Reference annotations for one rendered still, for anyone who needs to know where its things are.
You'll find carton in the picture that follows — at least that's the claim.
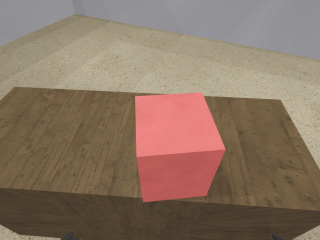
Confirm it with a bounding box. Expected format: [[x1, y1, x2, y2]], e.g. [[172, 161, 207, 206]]
[[135, 92, 226, 202]]

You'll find pedestal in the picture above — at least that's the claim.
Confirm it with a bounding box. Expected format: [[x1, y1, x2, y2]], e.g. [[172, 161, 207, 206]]
[[0, 87, 320, 240]]

